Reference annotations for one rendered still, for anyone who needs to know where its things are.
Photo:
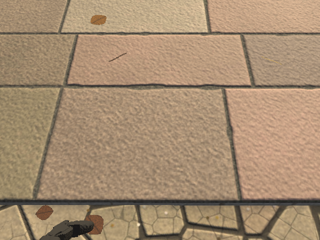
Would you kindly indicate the left robot hand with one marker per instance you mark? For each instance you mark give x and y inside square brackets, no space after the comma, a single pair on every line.
[67,230]

